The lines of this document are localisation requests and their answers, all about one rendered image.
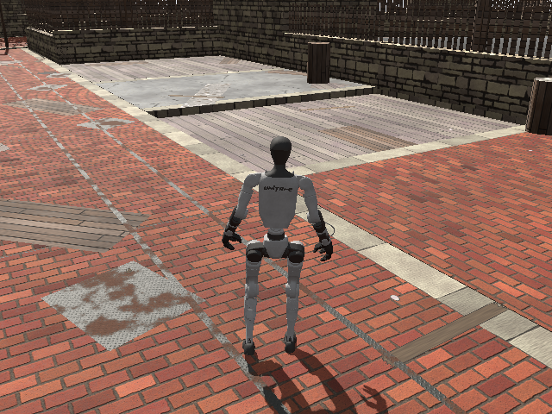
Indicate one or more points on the robot right upper arm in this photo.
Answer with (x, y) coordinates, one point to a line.
(310, 198)

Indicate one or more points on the robot left upper arm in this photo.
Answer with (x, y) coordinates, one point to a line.
(252, 180)

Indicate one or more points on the right robot forearm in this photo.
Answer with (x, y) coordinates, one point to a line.
(321, 230)

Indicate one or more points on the humanoid robot head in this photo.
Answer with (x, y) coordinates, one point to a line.
(280, 148)

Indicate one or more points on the robot left hand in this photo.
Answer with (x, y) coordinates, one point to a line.
(235, 237)

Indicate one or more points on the robot right hand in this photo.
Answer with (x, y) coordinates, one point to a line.
(328, 249)

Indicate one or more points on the robot right thigh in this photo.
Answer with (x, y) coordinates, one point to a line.
(295, 259)

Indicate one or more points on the left robot forearm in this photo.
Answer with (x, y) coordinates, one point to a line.
(232, 224)

